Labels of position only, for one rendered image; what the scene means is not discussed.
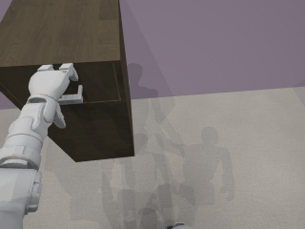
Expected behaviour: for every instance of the left robot hand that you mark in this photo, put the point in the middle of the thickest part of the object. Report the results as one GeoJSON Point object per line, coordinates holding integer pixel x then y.
{"type": "Point", "coordinates": [53, 83]}

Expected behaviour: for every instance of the handle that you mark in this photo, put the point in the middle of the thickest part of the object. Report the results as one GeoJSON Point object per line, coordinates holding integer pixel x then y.
{"type": "Point", "coordinates": [68, 99]}

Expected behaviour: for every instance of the left robot upper arm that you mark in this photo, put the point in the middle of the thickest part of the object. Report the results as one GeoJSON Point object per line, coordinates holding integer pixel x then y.
{"type": "Point", "coordinates": [20, 191]}

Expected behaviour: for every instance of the cabinet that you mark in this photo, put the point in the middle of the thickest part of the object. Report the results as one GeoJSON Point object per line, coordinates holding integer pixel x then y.
{"type": "Point", "coordinates": [82, 32]}

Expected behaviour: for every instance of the robot left forearm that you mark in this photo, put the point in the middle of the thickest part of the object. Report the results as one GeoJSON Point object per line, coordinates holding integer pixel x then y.
{"type": "Point", "coordinates": [24, 142]}

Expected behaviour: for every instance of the drawer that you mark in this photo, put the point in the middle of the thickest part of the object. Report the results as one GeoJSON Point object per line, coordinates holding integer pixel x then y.
{"type": "Point", "coordinates": [99, 82]}

